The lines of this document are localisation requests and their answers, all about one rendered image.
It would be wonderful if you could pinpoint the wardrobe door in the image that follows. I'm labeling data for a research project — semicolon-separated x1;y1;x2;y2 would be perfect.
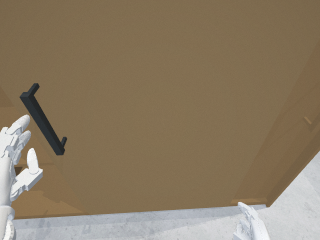
0;0;320;215
233;38;320;200

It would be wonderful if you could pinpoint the robot left hand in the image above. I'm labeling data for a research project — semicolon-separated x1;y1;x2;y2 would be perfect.
0;114;43;207

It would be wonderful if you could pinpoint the handle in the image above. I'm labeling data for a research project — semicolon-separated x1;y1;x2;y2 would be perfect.
20;83;67;156
308;112;320;133

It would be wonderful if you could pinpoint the robot right hand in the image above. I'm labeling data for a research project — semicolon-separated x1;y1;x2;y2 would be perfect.
233;202;271;240

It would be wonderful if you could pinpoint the robot left forearm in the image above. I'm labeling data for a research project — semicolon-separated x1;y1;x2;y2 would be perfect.
0;205;17;240

